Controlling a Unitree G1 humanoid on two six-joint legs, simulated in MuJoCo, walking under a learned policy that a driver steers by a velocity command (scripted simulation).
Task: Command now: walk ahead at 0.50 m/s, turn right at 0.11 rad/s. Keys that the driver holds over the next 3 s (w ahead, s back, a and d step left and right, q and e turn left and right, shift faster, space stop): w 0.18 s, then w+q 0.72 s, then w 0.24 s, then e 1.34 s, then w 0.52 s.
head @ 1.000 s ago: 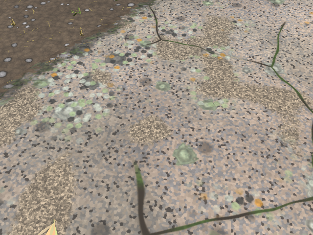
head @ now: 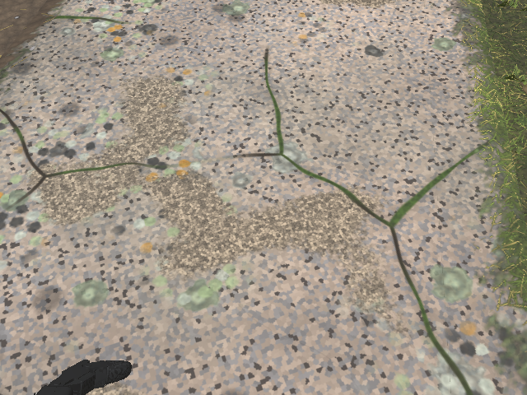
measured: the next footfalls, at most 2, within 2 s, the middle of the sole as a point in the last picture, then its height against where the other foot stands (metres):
right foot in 0.04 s outside the picture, level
left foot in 0.60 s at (209, 389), level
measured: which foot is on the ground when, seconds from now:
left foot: down 0.00-0.04, up 0.06-0.58, down 0.60-1.00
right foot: up 0.00-0.02, down 0.04-0.58, up 0.60-1.00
